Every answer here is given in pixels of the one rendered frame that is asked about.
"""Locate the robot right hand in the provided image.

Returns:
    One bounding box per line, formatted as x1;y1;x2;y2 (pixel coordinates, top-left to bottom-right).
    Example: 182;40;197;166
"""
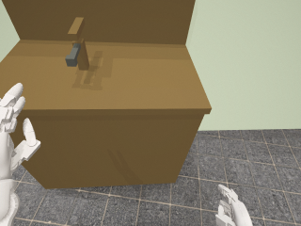
215;184;253;226

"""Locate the tap lever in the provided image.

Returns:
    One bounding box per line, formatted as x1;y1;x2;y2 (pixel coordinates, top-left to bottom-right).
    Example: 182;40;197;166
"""
65;43;81;67

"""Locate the robot left hand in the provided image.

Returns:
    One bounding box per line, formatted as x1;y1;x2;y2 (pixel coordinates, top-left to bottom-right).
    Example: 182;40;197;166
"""
0;83;40;180

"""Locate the robot left forearm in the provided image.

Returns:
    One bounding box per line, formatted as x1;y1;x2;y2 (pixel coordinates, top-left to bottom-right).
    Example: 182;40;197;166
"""
0;179;21;226

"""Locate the counter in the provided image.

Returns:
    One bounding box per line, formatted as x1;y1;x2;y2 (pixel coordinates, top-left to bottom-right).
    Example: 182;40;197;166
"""
0;0;212;189

